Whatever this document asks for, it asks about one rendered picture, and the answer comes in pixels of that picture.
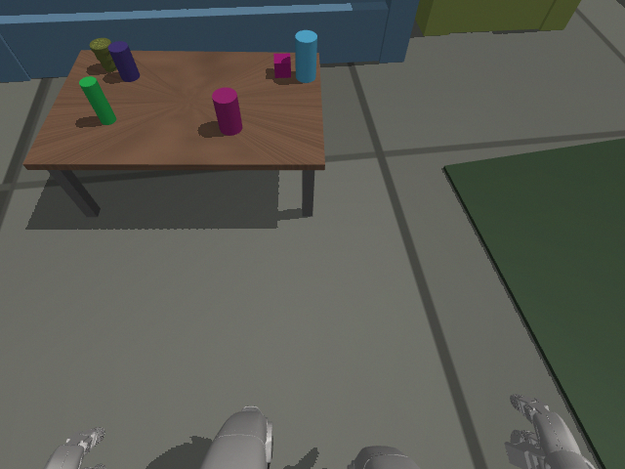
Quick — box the right robot arm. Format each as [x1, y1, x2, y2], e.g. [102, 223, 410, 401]
[544, 450, 595, 469]

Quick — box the coffee table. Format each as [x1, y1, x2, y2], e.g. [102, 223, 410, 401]
[22, 50, 325, 217]

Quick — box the left robot hand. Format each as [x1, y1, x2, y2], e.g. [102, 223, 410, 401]
[44, 427, 106, 469]

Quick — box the sofa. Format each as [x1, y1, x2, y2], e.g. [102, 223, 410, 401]
[0, 0, 420, 82]

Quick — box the armchair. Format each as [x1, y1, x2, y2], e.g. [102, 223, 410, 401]
[415, 0, 581, 36]

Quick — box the right robot hand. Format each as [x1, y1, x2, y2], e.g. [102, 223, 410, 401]
[505, 394, 581, 469]

